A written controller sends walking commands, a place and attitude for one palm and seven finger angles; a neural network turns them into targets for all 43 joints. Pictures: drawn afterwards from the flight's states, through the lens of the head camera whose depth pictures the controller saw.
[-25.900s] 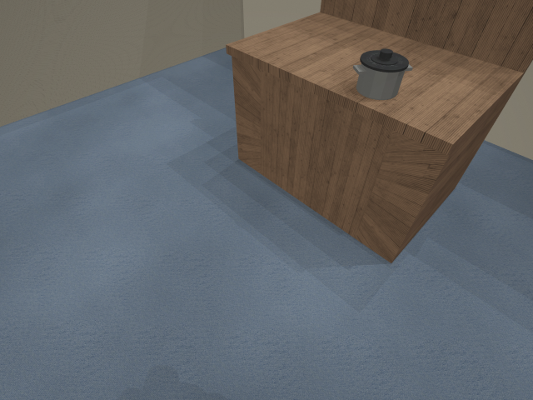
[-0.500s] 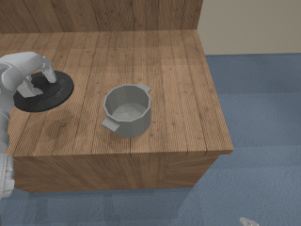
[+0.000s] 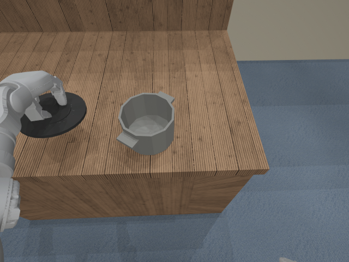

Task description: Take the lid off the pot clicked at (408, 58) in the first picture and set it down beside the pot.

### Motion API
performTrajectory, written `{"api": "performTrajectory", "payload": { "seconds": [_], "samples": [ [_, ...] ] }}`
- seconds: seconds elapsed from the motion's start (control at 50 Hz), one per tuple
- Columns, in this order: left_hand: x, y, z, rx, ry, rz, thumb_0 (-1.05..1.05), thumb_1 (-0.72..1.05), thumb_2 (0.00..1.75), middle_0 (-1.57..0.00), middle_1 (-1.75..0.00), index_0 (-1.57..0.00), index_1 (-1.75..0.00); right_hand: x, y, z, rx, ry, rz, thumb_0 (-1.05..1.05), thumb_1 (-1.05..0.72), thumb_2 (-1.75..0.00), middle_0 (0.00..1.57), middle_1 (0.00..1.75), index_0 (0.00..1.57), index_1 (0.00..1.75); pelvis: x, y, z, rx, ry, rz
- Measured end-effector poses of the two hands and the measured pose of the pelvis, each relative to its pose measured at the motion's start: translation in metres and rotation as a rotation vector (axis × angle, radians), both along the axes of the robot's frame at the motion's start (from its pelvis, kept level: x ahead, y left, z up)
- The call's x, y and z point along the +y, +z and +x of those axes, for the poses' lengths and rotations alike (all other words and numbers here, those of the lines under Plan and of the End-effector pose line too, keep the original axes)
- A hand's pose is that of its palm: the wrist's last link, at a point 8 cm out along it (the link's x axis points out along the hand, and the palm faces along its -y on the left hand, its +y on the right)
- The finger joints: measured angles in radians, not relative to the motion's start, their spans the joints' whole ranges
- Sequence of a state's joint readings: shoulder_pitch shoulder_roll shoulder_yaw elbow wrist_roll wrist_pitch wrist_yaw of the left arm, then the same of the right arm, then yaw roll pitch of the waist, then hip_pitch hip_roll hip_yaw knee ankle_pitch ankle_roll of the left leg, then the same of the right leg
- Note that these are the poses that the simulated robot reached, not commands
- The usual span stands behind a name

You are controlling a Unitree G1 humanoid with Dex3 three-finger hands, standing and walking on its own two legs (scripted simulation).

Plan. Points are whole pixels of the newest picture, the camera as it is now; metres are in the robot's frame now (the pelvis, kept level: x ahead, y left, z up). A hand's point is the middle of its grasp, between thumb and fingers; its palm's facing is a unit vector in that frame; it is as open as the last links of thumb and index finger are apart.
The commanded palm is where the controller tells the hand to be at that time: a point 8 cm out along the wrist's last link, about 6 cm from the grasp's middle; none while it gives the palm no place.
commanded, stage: lower the lid onto the table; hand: left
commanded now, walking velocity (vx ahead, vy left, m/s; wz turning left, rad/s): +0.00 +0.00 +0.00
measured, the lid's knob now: (49, 105) +0.46 +0.31 +0.07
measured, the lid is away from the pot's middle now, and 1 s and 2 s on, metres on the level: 0.23 0.24 0.25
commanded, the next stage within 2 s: open the fingers wide in 1.68 s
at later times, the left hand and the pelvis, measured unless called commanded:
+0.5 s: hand (43, 115) +0.43 +0.32 +0.06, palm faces -0.45 -0.10 -0.89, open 7.0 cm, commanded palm +0.46 +0.32 +0.13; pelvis +0.00 +0.00 +0.00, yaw -1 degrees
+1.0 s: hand (49, 122) +0.43 +0.32 +0.03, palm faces -0.46 -0.09 -0.88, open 7.0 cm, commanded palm +0.47 +0.31 +0.09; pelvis +0.00 +0.01 -0.01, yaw -2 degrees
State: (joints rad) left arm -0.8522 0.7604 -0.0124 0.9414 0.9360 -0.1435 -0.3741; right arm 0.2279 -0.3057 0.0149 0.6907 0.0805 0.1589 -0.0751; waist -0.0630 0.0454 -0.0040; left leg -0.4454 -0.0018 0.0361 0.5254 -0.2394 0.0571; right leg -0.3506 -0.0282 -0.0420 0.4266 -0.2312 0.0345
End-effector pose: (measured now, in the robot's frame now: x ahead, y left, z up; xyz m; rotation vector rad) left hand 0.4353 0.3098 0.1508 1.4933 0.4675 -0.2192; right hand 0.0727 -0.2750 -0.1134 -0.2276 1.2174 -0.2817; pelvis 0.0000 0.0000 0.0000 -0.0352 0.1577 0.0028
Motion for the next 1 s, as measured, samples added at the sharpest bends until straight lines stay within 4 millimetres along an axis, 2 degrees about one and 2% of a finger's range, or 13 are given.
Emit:
{"api": "performTrajectory", "payload": {
  "seconds": [0.14, 0.26, 0.54, 0.74, 1.0],
  "samples": [
    [-0.003, -0.007, 0.005, -0.003, -0.025, -0.012, 0.01, 0.34, 0.71, -0.96, -1.06, -0.69, -0.88, -0.004, 0.0, -0.022, 0.045, -0.036, -0.022, 0.0, -0.9, -0.89, 0.2, 0.3, 0.2, 0.3, 0.002, -0.001, 0.001, 0.01, -0.008, -0.001],
    [-0.001, -0.013, 0.01, 0.001, -0.015, -0.014, 0.01, 0.35, 0.71, -0.96, -1.06, -0.69, -0.88, -0.005, 0.0, -0.033, 0.063, -0.059, -0.028, 0.0, -0.9, -0.89, 0.2, 0.3, 0.2, 0.3, 0.003, -0.002, 0.002, 0.019, -0.015, -0.002],
    [0.011, -0.034, 0.005, 0.037, -0.003, -0.026, 0.01, 0.35, 0.71, -0.96, -1.06, -0.69, -0.88, -0.003, 0.0, -0.031, 0.069, -0.062, -0.041, 0.0, -0.9, -0.89, 0.2, 0.3, 0.2, 0.3, 0.005, -0.004, 0.003, 0.041, -0.018, -0.008],
    [0.01, -0.046, 0.0, 0.046, -0.022, -0.019, 0.01, 0.35, 0.71, -0.97, -1.06, -0.69, -0.88, -0.001, -0.002, -0.028, 0.06, -0.053, -0.047, 0.0, -0.9, -0.89, 0.2, 0.3, 0.2, 0.3, 0.007, -0.007, 0.0, 0.053, -0.016, -0.011],
    [0.008, -0.06, 0.004, 0.04, -0.02, -0.017, 0.01, 0.35, 0.71, -0.97, -1.06, -0.69, -0.88, -0.002, -0.005, -0.051, 0.097, -0.079, -0.064, 0.0, -0.9, -0.89, 0.2, 0.3, 0.2, 0.3, 0.008, -0.012, -0.004, 0.076, -0.023, -0.015]
  ]
}}
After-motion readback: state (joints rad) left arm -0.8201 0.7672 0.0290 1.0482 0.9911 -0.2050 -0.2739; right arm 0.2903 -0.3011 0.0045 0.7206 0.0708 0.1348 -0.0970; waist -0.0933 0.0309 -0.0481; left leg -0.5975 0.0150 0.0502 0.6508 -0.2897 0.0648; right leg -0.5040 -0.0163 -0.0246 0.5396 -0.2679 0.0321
